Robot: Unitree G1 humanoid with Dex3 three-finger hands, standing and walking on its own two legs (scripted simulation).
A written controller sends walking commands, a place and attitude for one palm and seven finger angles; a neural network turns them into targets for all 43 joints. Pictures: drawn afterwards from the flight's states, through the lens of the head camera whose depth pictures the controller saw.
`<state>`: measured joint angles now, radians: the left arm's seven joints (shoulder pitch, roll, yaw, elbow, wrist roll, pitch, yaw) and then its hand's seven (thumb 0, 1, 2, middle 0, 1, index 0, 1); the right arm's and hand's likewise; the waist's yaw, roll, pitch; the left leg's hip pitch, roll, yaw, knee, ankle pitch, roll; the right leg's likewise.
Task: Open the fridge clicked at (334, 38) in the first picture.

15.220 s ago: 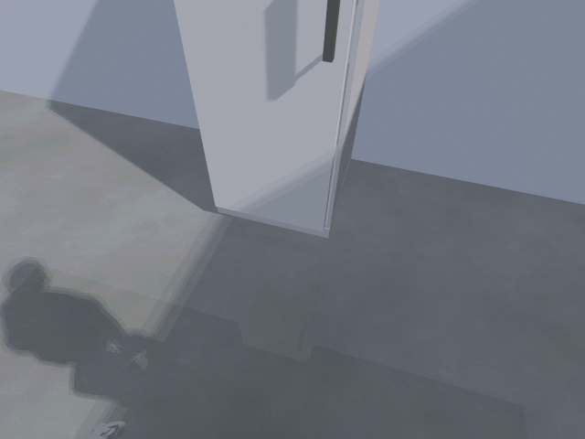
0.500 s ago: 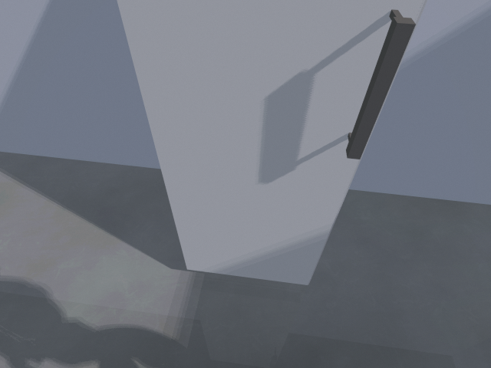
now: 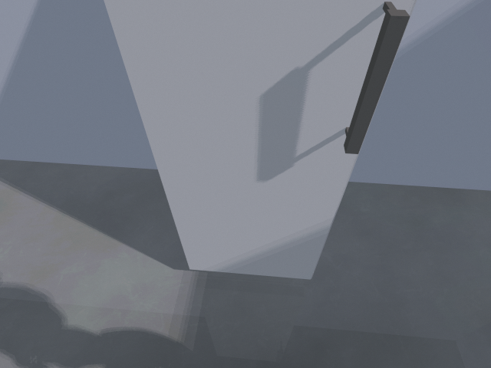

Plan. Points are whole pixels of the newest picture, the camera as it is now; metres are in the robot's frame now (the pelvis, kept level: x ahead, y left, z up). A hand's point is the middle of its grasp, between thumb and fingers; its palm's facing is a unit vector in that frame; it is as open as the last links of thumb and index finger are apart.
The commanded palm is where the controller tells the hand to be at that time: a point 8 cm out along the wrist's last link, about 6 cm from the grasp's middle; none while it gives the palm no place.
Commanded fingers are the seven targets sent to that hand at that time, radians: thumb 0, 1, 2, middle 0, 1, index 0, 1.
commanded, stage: look again from close up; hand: right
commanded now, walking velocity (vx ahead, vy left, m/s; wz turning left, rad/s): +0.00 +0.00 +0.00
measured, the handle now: (367, 86) +0.54 -0.19 +0.20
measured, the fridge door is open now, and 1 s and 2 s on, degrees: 0 0 0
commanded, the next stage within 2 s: raise the hand to about handle height in 0.56 s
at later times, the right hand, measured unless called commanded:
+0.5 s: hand out of the picture +0.02 -0.18 -0.17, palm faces +0.01 +0.98 -0.20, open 7.4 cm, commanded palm none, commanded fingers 0.00 -0.90 -0.90 0.20 0.30 0.20 0.30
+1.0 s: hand (372, 325) +0.20 -0.17 +0.01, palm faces +0.01 +1.00 +0.01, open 8.1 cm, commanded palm +0.14 -0.24 -0.01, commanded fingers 0.00 -0.48 -0.72 0.23 0.57 0.23 0.57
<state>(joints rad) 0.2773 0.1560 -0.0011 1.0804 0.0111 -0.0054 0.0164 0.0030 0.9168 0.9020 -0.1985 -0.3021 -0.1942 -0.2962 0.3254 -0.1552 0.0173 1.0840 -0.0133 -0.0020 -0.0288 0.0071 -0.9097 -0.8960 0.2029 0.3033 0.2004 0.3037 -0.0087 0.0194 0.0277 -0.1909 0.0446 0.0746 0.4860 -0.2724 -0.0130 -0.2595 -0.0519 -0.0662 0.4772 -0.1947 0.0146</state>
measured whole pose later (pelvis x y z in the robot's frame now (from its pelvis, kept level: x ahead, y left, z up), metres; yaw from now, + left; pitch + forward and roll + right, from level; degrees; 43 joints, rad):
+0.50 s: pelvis +0.01 +0.00 +0.00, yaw +0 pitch -1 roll +0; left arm 0.25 0.16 0.00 1.11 0.01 -0.01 0.02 0.00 0.92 0.90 -0.20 -0.30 -0.19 -0.30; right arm 0.28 -0.18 0.01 1.09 -0.01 -0.01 -0.03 0.01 -0.91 -0.90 0.20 0.30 0.20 0.30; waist -0.01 0.01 0.03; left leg -0.16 0.04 0.07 0.45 -0.27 -0.01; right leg -0.23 -0.05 -0.07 0.45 -0.20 0.02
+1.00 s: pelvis -0.01 +0.01 -0.04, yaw +0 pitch +5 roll +0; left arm 0.15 0.23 0.03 0.60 -0.01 -0.26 -0.01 0.01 0.91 0.90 -0.20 -0.30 -0.20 -0.30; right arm 0.39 -0.18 -0.15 0.11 0.25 -0.48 0.27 0.01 -0.71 -0.81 0.21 0.43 0.21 0.44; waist 0.01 0.04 -0.07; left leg -0.49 0.05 0.06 0.83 -0.43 0.00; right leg -0.56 -0.07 -0.06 0.81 -0.34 0.02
